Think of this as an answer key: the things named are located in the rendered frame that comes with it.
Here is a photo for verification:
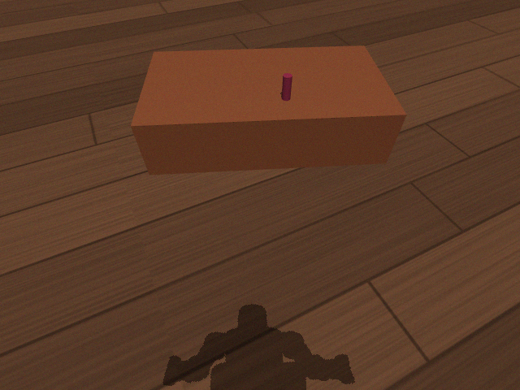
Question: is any can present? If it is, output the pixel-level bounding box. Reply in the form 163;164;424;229
282;73;293;101

